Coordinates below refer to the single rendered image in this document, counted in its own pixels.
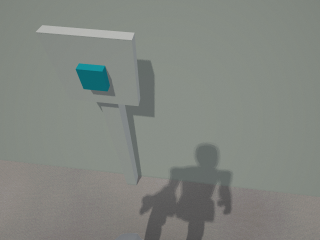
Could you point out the button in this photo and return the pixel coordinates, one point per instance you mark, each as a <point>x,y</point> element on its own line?
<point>93,77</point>

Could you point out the panel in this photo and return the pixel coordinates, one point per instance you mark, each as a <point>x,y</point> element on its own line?
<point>66,47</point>

